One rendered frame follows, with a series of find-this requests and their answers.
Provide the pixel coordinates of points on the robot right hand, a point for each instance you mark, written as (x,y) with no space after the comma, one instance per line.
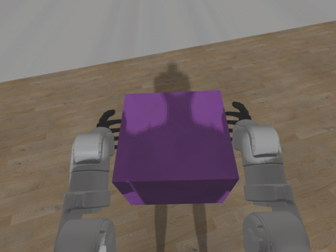
(243,114)

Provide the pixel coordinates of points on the right robot forearm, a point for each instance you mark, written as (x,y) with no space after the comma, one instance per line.
(262,160)

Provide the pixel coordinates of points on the robot left hand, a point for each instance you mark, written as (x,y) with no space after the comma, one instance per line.
(104,123)

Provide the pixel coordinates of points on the left robot forearm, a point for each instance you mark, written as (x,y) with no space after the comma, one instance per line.
(88,182)

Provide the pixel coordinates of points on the left robot upper arm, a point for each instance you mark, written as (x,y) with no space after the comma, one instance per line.
(87,235)

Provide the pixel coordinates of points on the carton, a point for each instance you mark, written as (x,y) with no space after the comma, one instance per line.
(174,148)

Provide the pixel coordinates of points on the right robot upper arm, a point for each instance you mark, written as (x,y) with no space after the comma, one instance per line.
(278,231)

